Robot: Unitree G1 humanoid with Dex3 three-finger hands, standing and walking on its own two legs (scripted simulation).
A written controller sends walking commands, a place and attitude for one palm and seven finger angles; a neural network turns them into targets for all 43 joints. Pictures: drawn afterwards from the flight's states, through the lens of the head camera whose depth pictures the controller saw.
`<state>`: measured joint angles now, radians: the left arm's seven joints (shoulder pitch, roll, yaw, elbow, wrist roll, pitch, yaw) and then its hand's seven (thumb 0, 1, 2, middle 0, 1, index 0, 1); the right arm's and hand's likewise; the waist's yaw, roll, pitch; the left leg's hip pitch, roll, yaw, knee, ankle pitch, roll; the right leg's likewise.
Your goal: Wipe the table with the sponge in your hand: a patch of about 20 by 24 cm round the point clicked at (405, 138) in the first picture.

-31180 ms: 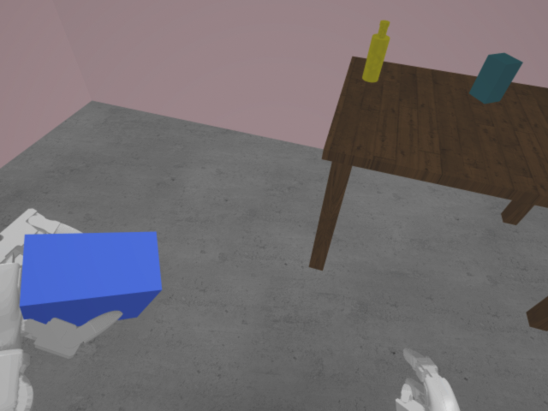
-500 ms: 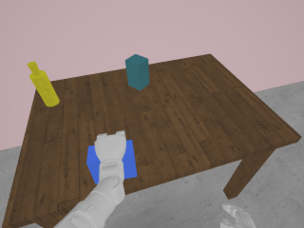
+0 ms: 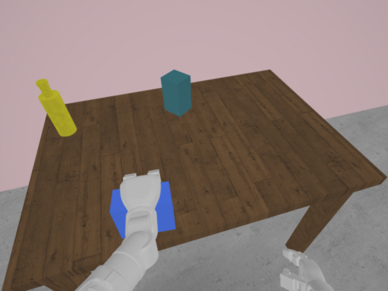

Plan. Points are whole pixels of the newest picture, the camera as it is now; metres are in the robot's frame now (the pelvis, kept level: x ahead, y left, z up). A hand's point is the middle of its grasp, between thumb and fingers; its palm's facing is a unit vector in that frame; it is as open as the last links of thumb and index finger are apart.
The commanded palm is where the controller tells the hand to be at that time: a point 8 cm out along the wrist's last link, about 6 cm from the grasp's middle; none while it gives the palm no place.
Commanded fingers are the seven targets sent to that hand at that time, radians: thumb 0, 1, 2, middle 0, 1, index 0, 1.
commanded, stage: wipe back along the third lane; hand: left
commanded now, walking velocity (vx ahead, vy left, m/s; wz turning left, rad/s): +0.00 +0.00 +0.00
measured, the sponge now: (146, 214) +0.31 +0.16 -0.06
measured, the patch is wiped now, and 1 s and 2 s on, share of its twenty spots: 1.00 1.00 1.00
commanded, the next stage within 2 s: slide back across to the middle lane in 0.26 s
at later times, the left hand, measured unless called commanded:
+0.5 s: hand (145, 204) +0.31 +0.16 -0.01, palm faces -0.04 -0.05 -1.00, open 10.6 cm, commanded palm +0.26 +0.15 +0.03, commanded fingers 0.00 0.10 1.30 -1.20 -1.60 -1.20 -1.60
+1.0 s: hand (117, 215) +0.28 +0.21 -0.01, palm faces -0.07 -0.09 -0.99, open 10.6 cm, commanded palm +0.24 +0.21 +0.04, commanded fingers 0.00 0.10 1.30 -1.20 -1.60 -1.20 -1.60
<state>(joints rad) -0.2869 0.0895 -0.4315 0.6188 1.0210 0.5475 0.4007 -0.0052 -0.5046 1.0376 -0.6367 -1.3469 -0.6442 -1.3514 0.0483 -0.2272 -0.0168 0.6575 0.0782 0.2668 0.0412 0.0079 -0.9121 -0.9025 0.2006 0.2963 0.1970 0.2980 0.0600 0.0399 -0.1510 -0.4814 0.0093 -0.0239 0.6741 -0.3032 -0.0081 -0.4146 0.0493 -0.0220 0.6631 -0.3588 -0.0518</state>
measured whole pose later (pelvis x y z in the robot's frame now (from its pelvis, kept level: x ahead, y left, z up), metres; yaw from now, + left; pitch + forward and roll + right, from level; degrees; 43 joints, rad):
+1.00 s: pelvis +0.00 +0.00 +0.01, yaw +0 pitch +3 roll +0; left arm -0.06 0.23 -0.28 0.39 1.01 0.42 0.31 -0.01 -0.52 1.04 -0.66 -1.32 -0.67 -1.33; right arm 0.06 -0.25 -0.01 0.63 0.08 0.21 0.00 0.01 -0.91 -0.90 0.20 0.30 0.20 0.30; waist 0.06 0.05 -0.12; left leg -0.39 0.01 -0.02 0.62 -0.29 -0.01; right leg -0.33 0.05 -0.01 0.61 -0.34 -0.05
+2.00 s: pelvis -0.02 +0.01 -0.01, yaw +0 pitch +11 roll -2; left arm -0.54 0.32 -0.16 0.88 1.04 0.31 0.34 0.01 -0.53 1.04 -0.68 -1.30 -0.69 -1.30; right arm 0.18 -0.24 -0.01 0.70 0.08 0.19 -0.04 0.01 -0.91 -0.90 0.20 0.30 0.20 0.30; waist 0.00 0.05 -0.14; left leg -0.67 0.01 -0.03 0.77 -0.30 0.01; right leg -0.59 0.05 -0.03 0.74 -0.35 -0.03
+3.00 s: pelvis -0.01 +0.04 -0.02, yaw -2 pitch +18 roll -4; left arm -0.80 0.46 -0.03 1.12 1.07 0.25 0.33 0.01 -0.53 1.04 -0.68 -1.30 -0.69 -1.31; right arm 0.27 -0.24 -0.01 0.70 0.05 0.19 0.01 0.00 -0.91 -0.90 0.20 0.30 0.20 0.30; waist -0.08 0.04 -0.16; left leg -0.82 0.02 -0.02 0.84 -0.34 0.04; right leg -0.72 0.06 -0.02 0.74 -0.35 0.00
